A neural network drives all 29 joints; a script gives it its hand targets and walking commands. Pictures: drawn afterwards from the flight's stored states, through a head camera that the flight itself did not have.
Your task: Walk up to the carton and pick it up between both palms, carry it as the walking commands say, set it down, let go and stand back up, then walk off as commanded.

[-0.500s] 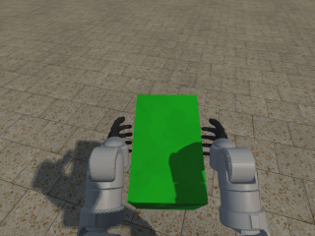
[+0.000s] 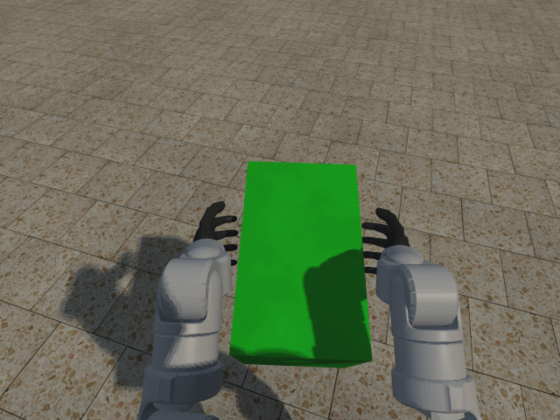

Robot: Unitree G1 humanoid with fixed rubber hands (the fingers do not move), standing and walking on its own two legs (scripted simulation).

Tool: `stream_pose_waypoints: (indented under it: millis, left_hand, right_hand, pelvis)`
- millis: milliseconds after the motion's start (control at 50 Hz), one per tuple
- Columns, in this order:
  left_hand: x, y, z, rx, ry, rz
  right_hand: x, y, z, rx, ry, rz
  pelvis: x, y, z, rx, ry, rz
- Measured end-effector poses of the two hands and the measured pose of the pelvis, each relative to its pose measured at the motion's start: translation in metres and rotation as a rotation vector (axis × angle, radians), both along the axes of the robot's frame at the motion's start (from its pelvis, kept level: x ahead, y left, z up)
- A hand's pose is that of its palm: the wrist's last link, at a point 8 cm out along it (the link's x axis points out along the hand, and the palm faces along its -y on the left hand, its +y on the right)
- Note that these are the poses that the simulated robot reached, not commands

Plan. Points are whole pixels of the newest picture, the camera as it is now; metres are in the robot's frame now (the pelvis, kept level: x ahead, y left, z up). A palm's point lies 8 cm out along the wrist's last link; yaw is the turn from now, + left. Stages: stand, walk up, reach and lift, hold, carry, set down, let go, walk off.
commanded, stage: carry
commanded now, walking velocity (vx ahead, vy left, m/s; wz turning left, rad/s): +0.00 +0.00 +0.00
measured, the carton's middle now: (297, 268) +0.34 +0.00 +0.01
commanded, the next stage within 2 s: hold in 1.06 s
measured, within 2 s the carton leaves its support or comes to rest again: neither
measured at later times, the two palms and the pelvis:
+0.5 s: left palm (206, 249) +0.30 +0.13 +0.11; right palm (391, 257) +0.30 -0.12 +0.10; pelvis +0.01 +0.00 +0.00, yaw +0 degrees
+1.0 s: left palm (204, 251) +0.30 +0.13 +0.11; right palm (389, 259) +0.29 -0.12 +0.10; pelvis +0.01 +0.01 +0.00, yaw +0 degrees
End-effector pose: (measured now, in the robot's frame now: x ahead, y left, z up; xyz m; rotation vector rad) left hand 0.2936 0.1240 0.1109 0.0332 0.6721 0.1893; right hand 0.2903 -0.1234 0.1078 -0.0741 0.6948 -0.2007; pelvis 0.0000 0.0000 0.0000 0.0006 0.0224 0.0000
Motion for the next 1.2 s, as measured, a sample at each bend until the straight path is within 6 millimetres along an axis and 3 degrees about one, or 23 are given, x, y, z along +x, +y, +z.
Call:
stream_pose_waypoints:
  millis: [300,1060,1080,1120,1160,1200]
  left_hand:
    - [0.008,0.002,-0.001,0.005,-0.003,-0.005]
    - [0.006,0.006,-0.005,0.007,-0.010,-0.011]
    - [0.008,0.008,-0.010,0.012,-0.007,-0.021]
    - [0.014,0.008,-0.038,0.005,0.044,-0.044]
    - [0.007,0.009,-0.064,0.015,0.090,-0.073]
    - [-0.001,0.008,-0.077,0.014,0.094,-0.098]
  right_hand:
    - [0.006,0.002,-0.002,0.003,0.002,-0.001]
    - [0.004,0.006,-0.006,0.004,-0.003,0.006]
    - [0.007,0.005,-0.010,0.002,-0.001,0.015]
    - [0.016,0.004,-0.036,0.008,0.049,0.033]
    - [0.014,0.003,-0.061,-0.014,0.096,0.054]
    - [0.008,0.000,-0.071,-0.026,0.099,0.072]
  pelvis:
    - [0.007,0.003,-0.001,0.001,0.000,-0.002]
    - [0.006,0.007,-0.002,0.001,0.004,-0.004]
    - [0.004,0.007,-0.001,0.002,-0.024,-0.004]
    - [0.001,0.007,0.002,0.000,-0.079,0.001]
    - [0.001,0.006,0.006,-0.005,-0.110,0.013]
    - [0.002,0.004,0.008,-0.010,-0.122,0.032]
